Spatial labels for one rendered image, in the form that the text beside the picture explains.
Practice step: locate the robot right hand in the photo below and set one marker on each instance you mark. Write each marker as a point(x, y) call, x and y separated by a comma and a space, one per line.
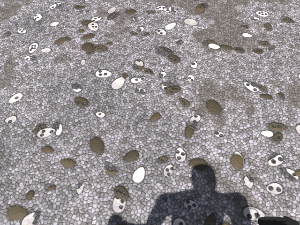
point(277, 221)

